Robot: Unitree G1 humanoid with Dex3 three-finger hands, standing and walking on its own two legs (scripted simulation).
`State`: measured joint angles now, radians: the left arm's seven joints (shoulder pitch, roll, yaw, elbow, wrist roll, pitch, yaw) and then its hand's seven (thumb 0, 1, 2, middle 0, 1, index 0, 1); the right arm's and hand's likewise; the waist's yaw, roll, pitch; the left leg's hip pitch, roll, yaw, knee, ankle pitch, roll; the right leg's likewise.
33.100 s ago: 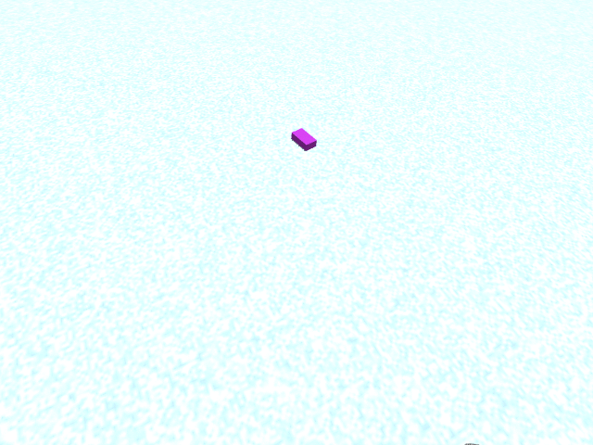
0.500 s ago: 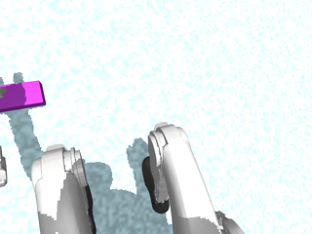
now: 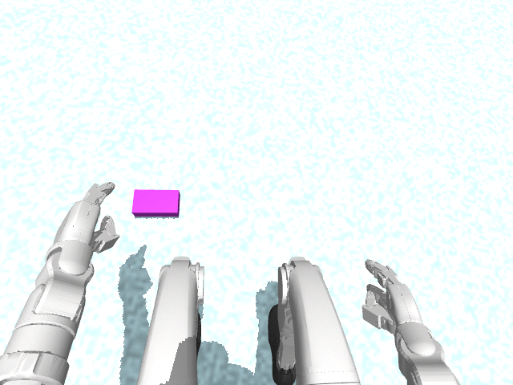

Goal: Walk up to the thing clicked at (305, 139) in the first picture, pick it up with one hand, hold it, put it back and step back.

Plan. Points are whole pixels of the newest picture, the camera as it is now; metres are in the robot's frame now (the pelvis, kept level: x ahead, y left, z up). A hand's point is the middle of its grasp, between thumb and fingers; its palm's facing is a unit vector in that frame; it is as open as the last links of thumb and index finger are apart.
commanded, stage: home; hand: left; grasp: from above
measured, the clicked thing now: (156, 203) +0.51 +0.24 -0.49
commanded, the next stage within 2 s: none
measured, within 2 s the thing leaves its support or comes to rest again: neither
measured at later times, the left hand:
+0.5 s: hand (74, 263) +0.26 +0.19 +0.10, palm faces +0.10 -0.97 -0.22, open 7.4 cm
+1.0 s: hand (36, 303) +0.22 +0.19 +0.16, palm faces +0.12 -0.97 -0.19, open 7.4 cm
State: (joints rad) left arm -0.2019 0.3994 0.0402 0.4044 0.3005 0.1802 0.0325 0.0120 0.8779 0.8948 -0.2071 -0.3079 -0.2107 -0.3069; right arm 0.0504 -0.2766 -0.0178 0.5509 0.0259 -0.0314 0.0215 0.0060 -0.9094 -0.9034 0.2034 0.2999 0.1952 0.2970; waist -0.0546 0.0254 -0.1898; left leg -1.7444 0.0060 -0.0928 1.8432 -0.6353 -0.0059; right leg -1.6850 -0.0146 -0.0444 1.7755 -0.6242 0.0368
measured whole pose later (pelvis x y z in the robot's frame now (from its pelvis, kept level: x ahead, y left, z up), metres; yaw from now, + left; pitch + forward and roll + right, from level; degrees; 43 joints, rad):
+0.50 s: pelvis +0.06 +0.00 +0.17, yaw +2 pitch +16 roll -4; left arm 0.33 0.23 0.06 0.00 -0.06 0.43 0.08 0.02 0.90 0.90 -0.20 -0.30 -0.20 -0.30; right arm 0.28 -0.21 0.05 0.54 0.04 -0.15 -0.17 0.01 -0.90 -0.90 0.21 0.30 0.20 0.30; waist -0.07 0.04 -0.17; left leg -0.94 0.03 -0.07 1.18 -0.53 -0.01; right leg -0.88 0.00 -0.05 1.10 -0.50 0.02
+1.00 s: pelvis +0.07 +0.00 +0.21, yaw +4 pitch +9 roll -3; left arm 0.50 0.22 0.03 -0.13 -0.05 0.47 0.02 0.02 0.90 0.90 -0.20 -0.30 -0.20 -0.30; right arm 0.26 -0.22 0.04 0.52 0.01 -0.25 -0.18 0.01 -0.90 -0.90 0.21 0.30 0.20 0.30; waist -0.03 0.04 -0.15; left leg -0.69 0.02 -0.07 1.01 -0.48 -0.01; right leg -0.63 -0.01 -0.05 0.93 -0.46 0.03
